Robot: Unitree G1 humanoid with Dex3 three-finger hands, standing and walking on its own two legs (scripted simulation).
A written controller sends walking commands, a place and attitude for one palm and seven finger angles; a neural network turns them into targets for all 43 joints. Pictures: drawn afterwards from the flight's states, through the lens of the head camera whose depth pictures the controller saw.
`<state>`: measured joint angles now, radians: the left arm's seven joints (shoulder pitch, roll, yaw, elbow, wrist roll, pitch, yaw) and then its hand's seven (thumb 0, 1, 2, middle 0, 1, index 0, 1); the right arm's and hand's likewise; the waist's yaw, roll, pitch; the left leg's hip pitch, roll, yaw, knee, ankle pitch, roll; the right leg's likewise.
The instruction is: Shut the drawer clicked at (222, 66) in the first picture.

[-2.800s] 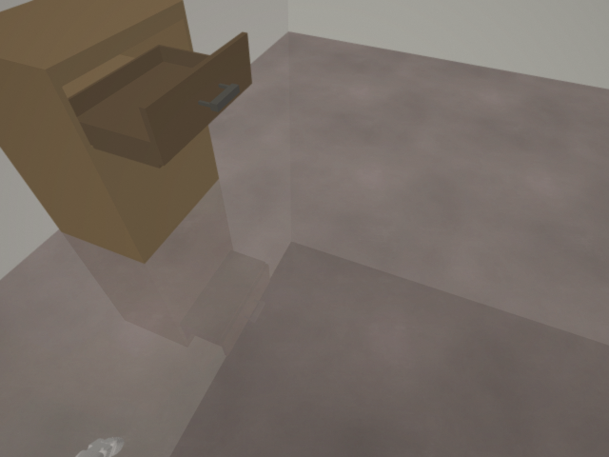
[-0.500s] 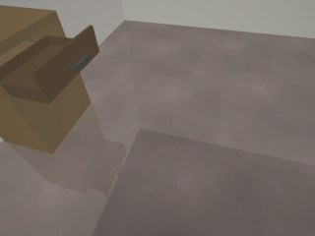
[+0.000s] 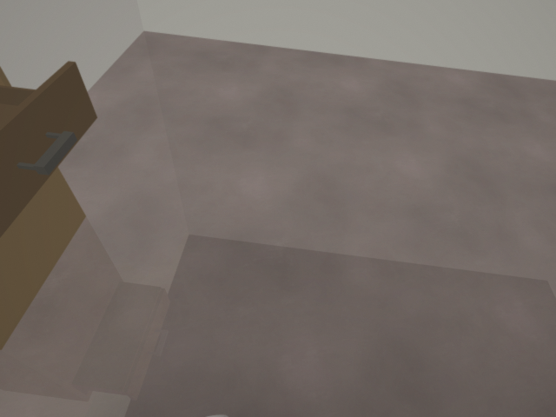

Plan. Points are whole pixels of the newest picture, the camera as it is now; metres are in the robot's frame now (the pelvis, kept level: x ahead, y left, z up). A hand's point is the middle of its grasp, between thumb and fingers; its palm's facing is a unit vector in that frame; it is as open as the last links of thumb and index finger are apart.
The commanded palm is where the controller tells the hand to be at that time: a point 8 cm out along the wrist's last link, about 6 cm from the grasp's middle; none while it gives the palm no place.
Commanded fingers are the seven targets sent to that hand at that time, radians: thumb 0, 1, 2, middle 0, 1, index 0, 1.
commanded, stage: walk to a spot facing it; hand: left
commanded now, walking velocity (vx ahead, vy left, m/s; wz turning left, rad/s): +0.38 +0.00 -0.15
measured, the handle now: (47, 150) +0.65 +0.62 -0.09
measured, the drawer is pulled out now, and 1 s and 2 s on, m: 0.26 0.26 0.26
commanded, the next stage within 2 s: turn to face it in 1.62 s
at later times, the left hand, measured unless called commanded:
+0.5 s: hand (227, 298) +0.36 +0.13 -0.17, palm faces -0.16 -0.98 -0.13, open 7.4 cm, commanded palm none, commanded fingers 0.00 0.90 0.90 -0.20 -0.30 -0.20 -0.30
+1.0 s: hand (214, 267) +0.43 +0.17 -0.18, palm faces +0.00 -0.99 -0.14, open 7.3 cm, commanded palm none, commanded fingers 0.00 0.90 0.90 -0.20 -0.30 -0.20 -0.30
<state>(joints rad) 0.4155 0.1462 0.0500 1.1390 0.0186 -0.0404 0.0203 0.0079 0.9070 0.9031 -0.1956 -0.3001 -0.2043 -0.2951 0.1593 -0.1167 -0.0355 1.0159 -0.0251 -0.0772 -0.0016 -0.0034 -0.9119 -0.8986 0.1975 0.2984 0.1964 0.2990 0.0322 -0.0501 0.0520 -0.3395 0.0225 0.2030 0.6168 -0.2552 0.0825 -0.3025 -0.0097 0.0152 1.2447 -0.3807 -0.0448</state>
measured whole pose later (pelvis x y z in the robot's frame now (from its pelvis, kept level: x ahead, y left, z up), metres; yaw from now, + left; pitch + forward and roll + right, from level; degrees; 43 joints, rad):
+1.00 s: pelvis +0.48 +0.00 +0.00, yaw -5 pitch +0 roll -1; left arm 0.39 0.16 0.05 1.14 0.02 -0.05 0.00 0.00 0.91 0.90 -0.19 -0.30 -0.20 -0.30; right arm 0.13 -0.19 -0.06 0.99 -0.04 -0.08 0.02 0.00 -0.93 -0.90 0.19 0.30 0.19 0.30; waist 0.04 -0.05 0.06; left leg -0.41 0.10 0.18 0.66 -0.23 0.03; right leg -0.13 -0.07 -0.11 0.82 -0.50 0.00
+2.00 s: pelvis +0.89 -0.08 -0.01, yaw +0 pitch -1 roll -1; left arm 0.34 0.14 0.04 1.08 0.01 -0.01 0.02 0.01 0.91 0.90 -0.20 -0.30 -0.21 -0.30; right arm 0.13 -0.18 -0.04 0.97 -0.02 -0.02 0.01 0.00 -0.91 -0.90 0.19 0.30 0.19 0.30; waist 0.02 -0.02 0.11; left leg -0.44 0.03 0.15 0.68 -0.23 0.10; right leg -0.26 -0.10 -0.16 1.09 -0.55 0.05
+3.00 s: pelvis +0.92 -0.10 +0.01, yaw +35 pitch +1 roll -1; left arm 0.23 0.28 0.07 0.93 0.01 0.07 0.02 0.01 0.91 0.90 -0.20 -0.30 -0.20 -0.30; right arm 0.10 -0.24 -0.05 0.88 -0.02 0.02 0.01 0.00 -0.91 -0.90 0.20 0.30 0.20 0.30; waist 0.02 -0.04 0.12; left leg -0.28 0.00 0.04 0.58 -0.31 0.03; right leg -0.45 -0.14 -0.09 1.12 -0.52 0.09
